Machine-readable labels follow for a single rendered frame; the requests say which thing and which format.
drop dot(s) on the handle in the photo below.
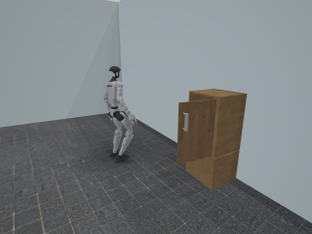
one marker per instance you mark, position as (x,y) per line
(186,117)

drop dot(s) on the robot right upper arm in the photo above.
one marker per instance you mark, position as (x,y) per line
(119,88)

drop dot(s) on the cupboard door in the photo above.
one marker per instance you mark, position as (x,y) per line
(197,143)

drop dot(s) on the robot right foot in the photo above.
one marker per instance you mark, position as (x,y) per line
(119,156)

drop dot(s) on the left robot forearm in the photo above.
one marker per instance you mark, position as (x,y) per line
(107,104)

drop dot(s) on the right robot hand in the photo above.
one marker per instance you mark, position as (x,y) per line
(131,118)

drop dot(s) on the robot left thigh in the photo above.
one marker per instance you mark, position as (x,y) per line
(118,124)

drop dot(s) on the robot left upper arm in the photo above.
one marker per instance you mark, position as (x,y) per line
(105,92)

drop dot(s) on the right robot forearm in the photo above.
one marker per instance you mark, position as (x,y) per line
(124,106)

